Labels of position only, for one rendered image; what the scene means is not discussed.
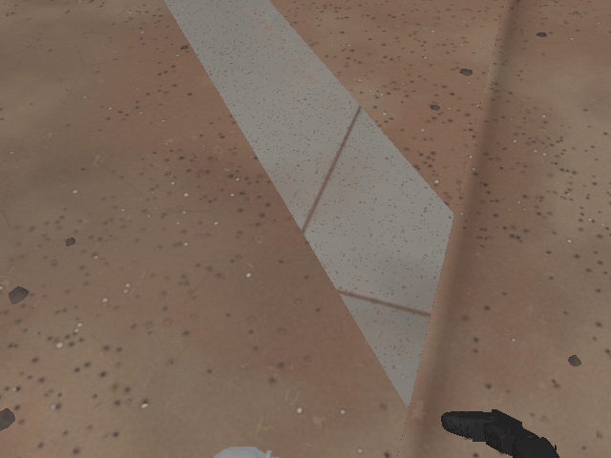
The robot right hand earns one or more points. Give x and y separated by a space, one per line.
500 431

